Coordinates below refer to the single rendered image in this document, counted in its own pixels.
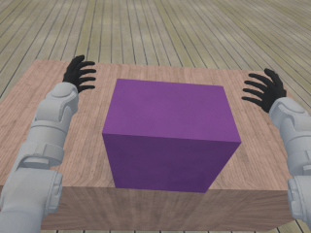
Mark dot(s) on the carton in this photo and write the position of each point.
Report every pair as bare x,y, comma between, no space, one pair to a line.
168,136

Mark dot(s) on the left robot upper arm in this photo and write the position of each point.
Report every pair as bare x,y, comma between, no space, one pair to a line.
32,194

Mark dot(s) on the right robot hand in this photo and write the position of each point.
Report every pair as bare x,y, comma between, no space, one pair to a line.
273,91

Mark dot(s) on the pedestal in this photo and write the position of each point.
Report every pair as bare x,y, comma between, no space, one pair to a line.
249,195

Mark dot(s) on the right robot forearm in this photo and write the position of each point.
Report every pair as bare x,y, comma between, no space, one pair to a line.
294,125

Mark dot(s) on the left robot hand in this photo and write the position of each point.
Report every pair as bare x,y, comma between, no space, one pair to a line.
73,73

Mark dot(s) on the left robot forearm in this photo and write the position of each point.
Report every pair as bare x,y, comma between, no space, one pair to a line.
43,147

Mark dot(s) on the right robot upper arm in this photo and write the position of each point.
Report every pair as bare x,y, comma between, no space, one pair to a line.
299,198

